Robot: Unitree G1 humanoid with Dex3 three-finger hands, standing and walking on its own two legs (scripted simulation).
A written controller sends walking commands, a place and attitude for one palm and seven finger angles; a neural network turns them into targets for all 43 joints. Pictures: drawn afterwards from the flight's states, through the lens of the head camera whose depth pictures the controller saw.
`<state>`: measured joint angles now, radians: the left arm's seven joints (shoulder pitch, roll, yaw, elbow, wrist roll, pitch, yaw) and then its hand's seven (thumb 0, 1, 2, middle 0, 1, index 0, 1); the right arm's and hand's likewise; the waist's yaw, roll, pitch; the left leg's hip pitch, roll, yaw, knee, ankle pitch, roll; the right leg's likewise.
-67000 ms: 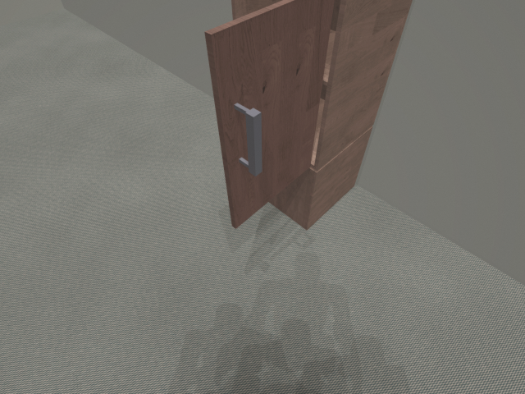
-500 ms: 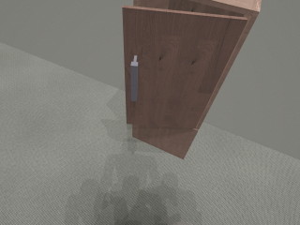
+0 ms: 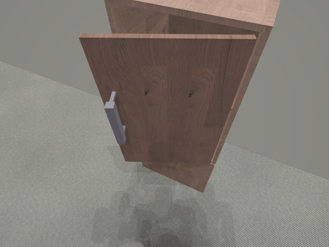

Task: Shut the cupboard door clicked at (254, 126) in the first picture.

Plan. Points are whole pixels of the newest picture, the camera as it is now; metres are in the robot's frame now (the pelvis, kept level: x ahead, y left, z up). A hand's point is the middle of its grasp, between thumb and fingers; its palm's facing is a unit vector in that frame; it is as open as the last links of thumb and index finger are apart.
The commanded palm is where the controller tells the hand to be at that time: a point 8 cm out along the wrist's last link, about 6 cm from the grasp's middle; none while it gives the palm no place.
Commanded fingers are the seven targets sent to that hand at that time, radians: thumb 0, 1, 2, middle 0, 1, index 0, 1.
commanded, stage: come to a stop and stand still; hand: left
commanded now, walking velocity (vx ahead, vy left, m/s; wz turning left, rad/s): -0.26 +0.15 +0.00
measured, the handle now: (117, 119) +0.46 +0.17 +0.00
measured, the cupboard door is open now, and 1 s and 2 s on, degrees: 23 23 23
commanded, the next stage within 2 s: look again from close up in 1.48 s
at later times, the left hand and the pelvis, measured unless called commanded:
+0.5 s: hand out of the picture +0.02 +0.26 -0.19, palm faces +0.06 -0.98 -0.20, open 7.4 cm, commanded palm none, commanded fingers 0.00 0.90 0.90 -0.20 -0.30 -0.20 -0.30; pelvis -0.01 +0.06 +0.00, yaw +0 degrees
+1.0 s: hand out of the picture -0.07 +0.18 -0.16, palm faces +0.06 -0.98 -0.17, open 7.4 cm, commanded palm none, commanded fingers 0.00 0.90 0.90 -0.20 -0.30 -0.20 -0.30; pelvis -0.06 +0.02 +0.01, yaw +1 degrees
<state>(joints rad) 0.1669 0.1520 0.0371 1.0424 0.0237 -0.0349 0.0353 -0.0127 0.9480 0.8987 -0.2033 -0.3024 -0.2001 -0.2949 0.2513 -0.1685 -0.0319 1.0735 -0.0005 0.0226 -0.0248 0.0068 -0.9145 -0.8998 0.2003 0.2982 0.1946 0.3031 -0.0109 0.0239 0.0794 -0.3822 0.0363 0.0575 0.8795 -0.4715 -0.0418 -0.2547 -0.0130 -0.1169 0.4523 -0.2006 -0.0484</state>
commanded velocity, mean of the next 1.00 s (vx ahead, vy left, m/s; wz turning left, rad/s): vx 0.04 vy -0.01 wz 0.00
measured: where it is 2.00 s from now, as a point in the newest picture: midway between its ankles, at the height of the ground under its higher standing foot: outside the picture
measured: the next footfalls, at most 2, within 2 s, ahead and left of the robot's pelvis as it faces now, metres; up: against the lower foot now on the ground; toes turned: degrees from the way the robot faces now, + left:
left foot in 0.26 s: +0.06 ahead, +0.14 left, +0.00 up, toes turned +3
right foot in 0.78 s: -0.07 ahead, -0.10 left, +0.00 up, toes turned -1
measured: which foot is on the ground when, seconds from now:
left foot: up 0.00-0.24, down 0.26-0.78, up 0.80-1.00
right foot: down 0.00-0.28, up 0.30-0.76, down 0.78-1.00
